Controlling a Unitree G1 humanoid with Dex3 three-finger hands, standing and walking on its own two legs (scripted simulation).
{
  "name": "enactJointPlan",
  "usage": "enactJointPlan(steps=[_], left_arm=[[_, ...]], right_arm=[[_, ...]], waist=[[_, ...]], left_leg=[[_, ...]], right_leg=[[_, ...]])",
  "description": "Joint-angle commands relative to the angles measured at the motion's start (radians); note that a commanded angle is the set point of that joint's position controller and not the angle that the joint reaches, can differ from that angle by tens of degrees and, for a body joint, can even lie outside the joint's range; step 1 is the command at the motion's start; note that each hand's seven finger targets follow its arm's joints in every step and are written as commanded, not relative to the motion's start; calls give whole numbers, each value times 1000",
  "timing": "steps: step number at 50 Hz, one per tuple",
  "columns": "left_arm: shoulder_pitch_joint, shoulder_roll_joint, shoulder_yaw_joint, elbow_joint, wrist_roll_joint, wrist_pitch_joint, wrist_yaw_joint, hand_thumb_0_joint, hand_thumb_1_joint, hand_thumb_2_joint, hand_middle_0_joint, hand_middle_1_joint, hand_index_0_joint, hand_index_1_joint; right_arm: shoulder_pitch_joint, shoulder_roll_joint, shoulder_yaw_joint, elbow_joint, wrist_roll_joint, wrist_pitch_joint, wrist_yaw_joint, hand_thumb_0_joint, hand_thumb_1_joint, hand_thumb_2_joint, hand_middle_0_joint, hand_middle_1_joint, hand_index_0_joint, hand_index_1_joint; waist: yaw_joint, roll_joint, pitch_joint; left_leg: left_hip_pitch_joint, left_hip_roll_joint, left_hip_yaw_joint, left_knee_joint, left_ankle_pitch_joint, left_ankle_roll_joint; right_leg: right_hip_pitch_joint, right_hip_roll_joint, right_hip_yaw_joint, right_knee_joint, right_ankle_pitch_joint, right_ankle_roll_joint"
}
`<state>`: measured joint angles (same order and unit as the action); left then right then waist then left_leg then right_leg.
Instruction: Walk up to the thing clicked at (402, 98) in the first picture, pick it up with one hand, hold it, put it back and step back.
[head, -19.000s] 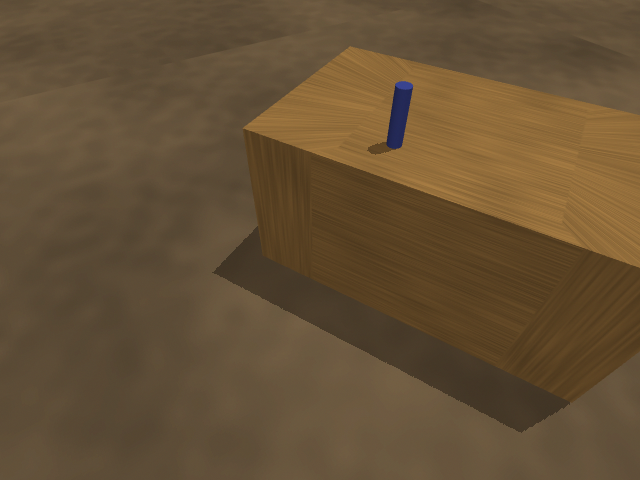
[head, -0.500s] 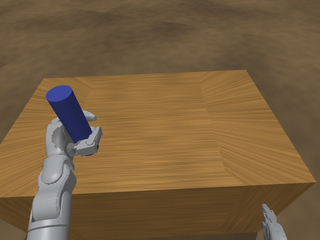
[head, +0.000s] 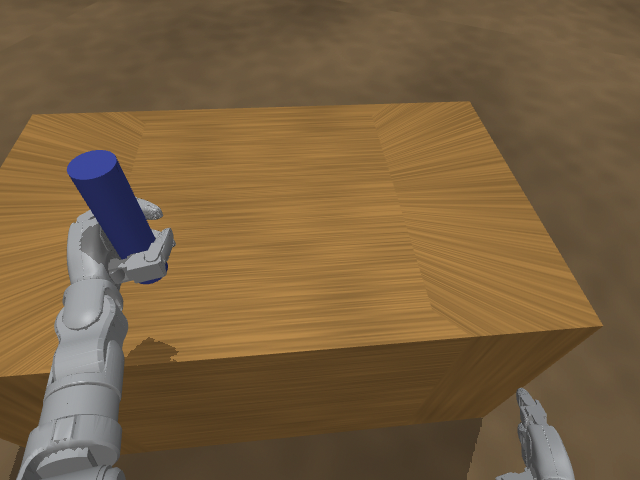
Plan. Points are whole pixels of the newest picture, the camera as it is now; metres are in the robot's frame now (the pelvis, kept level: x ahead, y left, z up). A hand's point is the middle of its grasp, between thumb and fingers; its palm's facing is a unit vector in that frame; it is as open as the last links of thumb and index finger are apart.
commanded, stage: crouch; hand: left
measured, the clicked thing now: (125, 225) +0.40 +0.22 +0.12
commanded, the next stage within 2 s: lower in 0.70 s
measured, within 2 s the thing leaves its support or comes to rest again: rests again in 1.98 s
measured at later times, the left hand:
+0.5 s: hand (147, 243) +0.45 +0.23 +0.03, palm faces +0.22 -0.98 +0.01, open 5.9 cm
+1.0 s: hand (151, 249) +0.47 +0.24 -0.02, palm faces +0.23 -0.97 +0.02, open 5.9 cm
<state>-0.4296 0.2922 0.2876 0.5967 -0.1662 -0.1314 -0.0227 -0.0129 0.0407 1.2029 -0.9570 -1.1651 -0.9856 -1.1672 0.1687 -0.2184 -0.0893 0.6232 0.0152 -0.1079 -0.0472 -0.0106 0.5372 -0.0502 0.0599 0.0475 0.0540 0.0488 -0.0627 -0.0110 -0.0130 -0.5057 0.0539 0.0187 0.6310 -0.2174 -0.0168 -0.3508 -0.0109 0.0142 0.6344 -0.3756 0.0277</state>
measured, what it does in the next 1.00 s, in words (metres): lowers itself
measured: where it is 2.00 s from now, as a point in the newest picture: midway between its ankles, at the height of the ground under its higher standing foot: outside the picture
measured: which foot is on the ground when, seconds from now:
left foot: down 0.00-1.00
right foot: down 0.00-1.00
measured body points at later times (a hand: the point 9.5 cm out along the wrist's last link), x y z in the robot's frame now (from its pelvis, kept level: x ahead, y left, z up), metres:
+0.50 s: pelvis +0.00 +0.01 -0.03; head +0.08 +0.05 +0.41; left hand +0.43 +0.28 +0.03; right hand +0.16 -0.25 -0.07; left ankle +0.06 +0.13 -0.72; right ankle -0.03 -0.14 -0.72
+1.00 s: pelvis +0.00 +0.02 -0.05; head +0.11 +0.06 +0.38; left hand +0.45 +0.30 -0.02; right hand +0.15 -0.23 -0.07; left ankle +0.06 +0.13 -0.72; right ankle -0.03 -0.14 -0.72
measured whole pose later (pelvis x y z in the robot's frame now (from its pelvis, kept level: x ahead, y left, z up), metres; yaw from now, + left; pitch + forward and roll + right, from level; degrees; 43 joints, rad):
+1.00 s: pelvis +0.00 +0.02 -0.05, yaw -2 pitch +19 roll -4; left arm -0.68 0.45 0.43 1.03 -0.09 -0.40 -0.05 -0.01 0.04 1.21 -0.96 -1.16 -0.99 -1.16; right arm 0.35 -0.21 -0.02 0.09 -0.03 -0.01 0.04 -0.01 0.53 -0.05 0.06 0.05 0.06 0.05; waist -0.17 -0.02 -0.11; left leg -0.99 0.08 -0.01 1.02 -0.37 0.01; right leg -0.79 0.02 0.01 0.97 -0.51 0.05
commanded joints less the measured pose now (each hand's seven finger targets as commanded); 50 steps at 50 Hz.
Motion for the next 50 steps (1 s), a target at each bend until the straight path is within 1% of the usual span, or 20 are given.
enactJointPlan(steps=[1, 2, 4, 9, 13, 15, 17, 19, 21, 22, 25, 26, 29, 32, 36, 37, 38, 43, 44, 50], left_arm=[[-370, 205, 56, -78, -19, -129, -9, 0, 530, 1381, -1460, -1548, -1484, -1539], [-400, 215, 55, -70, -17, -142, -9, 0, 544, 1389, -1438, -1536, -1461, -1528], [-390, 225, 65, -37, -14, -165, -8, 0, 550, 1388, -1460, -1547, -1483, -1538], [-474, 256, 69, -15, 0, -227, -13, 0, 561, 1398, -1454, -1546, -1475, -1539], [-541, 321, 95, 15, 11, -261, -19, 0, 582, 1397, -1457, -1547, -1475, -1541], [-546, 285, 63, 27, 21, -267, -16, 0, 631, 1404, -1467, -1544, -1483, -1539], [-511, 319, 103, 78, 19, -274, -10, 0, 617, 1381, -1458, -1536, -1478, -1528], [-558, 330, 96, 32, 26, -285, -13, 0, 607, 1393, -1473, -1550, -1492, -1543], [-566, 262, 54, 50, 28, -290, -20, 0, 593, 1385, -1454, -1532, -1472, -1526], [-560, 296, 84, 77, 25, -293, -19, 0, 603, 1389, -1451, -1528, -1468, -1523], [-571, 276, 62, 110, 17, -300, -29, 0, 580, 1382, -1458, -1522, -1472, -1521], [-579, 322, 104, 93, 18, -304, -25, 0, 577, 1385, -1460, -1524, -1473, -1523], [-592, 329, 92, 97, 36, -311, -25, 0, 577, 1390, -1437, -1515, -1452, -1513], [-600, 370, 132, 112, 41, -319, -21, 0, 590, 1374, -1425, -1495, -1439, -1492], [-575, 364, 150, 122, 36, -321, -18, 0, 593, 1369, -1417, -1489, -1432, -1485], [-593, 355, 128, 113, 44, -321, -23, 0, 589, 1374, -1405, -1483, -1420, -1480], [-597, 343, 127, 129, 43, -319, -26, 0, 582, 1362, -1407, -1474, -1421, -1472], [-628, 330, 109, 195, 60, -322, -39, 0, 522, 1330, -1403, -1465, -1411, -1468], [-609, 348, 134, 234, 59, -321, -36, 0, 526, 1329, -1411, -1470, -1419, -1473], [-657, 404, 160, 223, 78, -368, -26, 0, 585, 1329, -1378, -1463, -1396, -1456]], right_arm=[[-22, -155, -50, -180, -2, -41, 0, 0, 548, -48, 50, 50, 50, 50], [-13, -176, -74, -205, 1, -39, 1, 0, 552, -48, 50, 50, 50, 50], [0, -157, -62, -213, 0, -35, 7, 0, 546, -48, 50, 50, 50, 49], [-22, -129, -17, -373, -3, -32, 18, 0, 541, -51, 50, 49, 50, 49], [23, -179, -60, -393, -12, -18, 19, 0, 535, -52, 50, 49, 50, 49], [98, -144, -34, -374, -15, -11, 28, 0, 539, -51, 50, 49, 50, 49], [99, -187, -81, -391, -15, -7, 30, 0, 538, -50, 50, 49, 50, 49], [113, -176, -58, -456, -17, -14, 38, 0, 541, -50, 50, 49, 50, 49], [122, -139, -34, -474, -20, -13, 43, 0, 541, -50, 50, 49, 50, 49], [133, -158, -51, -458, -20, -10, 41, 0, 543, -50, 50, 49, 50, 49], [105, -134, -24, -506, -18, -7, 50, 0, 538, -52, 50, 49, 50, 49], [105, -149, -31, -535, -22, -5, 48, 0, 539, -51, 50, 49, 50, 49], [132, -137, -7, -576, -29, 2, 51, 0, 544, -51, 50, 50, 50, 50], [152, -174, -50, -593, -33, 20, 53, 0, 545, -51, 50, 50, 50, 50], [214, -170, -47, -646, -32, 30, 61, 0, 543, -51, 50, 50, 50, 50], [232, -143, -16, -640, -35, 32, 66, 0, 543, -52, 50, 50, 50, 50], [231, -152, -32, -654, -33, 36, 67, 0, 541, -52, 50, 50, 50, 50], [181, -120, 3, -653, -40, 42, 77, 0, 538, -53, 49, 50, 49, 50], [176, -142, -14, -678, -38, 43, 74, 0, 540, -52, 49, 50, 49, 50], [225, -174, -39, -725, -53, 51, 79, 0, 553, -48, 50, 50, 49, 50]], waist=[[1, 39, -356], [-15, 40, -358], [3, 44, -369], [-14, 31, -467], [-36, 69, -471], [-44, 115, -457], [-49, 104, -437], [-60, 134, -486], [-65, 132, -490], [-60, 134, -478], [-58, 111, -500], [-53, 113, -534], [-57, 137, -566], [-65, 141, -541], [-76, 135, -553], [-81, 163, -565], [-88, 155, -558], [-88, 173, -486], [-92, 142, -466], [-114, 175, -557]], left_leg=[[307, -7, -8, -1, 126, 29], [292, -6, -7, 9, 125, 30], [255, -6, -8, 29, 140, 33], [225, -9, -4, 96, 205, 44], [209, -2, -13, 123, 168, 40], [214, 0, -14, 126, 141, 36], [181, 0, -19, 138, 116, 35], [217, 9, -27, 145, 128, 31], [215, 16, -38, 156, 133, 28], [189, 16, -37, 166, 140, 29], [145, 10, -34, 188, 141, 34], [146, 8, -32, 201, 169, 37], [159, 11, -35, 227, 212, 36], [125, 12, -41, 228, 167, 34], [127, 14, -43, 244, 190, 35], [139, 16, -44, 258, 234, 35], [143, 19, -48, 258, 244, 32], [42, 17, -45, 262, 94, 31], [12, 19, -49, 260, 68, 33], [30, 23, -66, 296, 49, 25]], right_leg=[[-150, 23, -48, -67, 221, -21], [-168, 24, -46, -60, 222, -21], [-175, 26, -46, -37, 230, -22], [-168, 24, -31, 10, 302, -12], [-238, 29, -28, 39, 259, -18], [-275, 31, -34, 47, 232, -24], [-293, 35, -36, 59, 207, -25], [-307, 40, -44, 76, 204, -30], [-339, 44, -53, 92, 193, -33], [-347, 45, -53, 99, 198, -32], [-329, 43, -49, 116, 214, -28], [-320, 42, -46, 123, 240, -26], [-325, 42, -46, 145, 271, -24], [-355, 44, -48, 154, 231, -28], [-358, 49, -52, 173, 247, -26], [-367, 48, -53, 180, 272, -25], [-386, 51, -55, 183, 268, -26], [-452, 47, -50, 195, 159, -34], [-457, 49, -54, 199, 141, -35], [-499, 55, -60, 243, 107, -41]])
